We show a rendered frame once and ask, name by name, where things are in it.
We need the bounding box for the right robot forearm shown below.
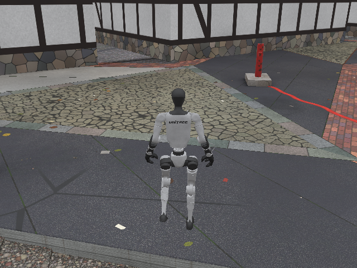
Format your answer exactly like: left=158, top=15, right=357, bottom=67
left=201, top=135, right=213, bottom=157

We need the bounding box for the left robot forearm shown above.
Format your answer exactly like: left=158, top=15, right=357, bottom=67
left=146, top=135, right=157, bottom=155

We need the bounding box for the robot left hand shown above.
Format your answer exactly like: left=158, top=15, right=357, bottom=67
left=145, top=153, right=158, bottom=164

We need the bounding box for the right robot upper arm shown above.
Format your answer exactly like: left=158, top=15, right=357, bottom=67
left=190, top=112, right=206, bottom=143

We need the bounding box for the left robot shin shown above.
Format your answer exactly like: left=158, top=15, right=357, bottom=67
left=161, top=178, right=169, bottom=215

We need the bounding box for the left robot upper arm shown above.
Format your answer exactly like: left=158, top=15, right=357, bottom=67
left=152, top=112, right=167, bottom=143

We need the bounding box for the robot right hand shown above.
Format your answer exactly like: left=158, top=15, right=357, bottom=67
left=201, top=155, right=214, bottom=167

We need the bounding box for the left robot thigh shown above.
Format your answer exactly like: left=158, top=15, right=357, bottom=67
left=160, top=155, right=171, bottom=187

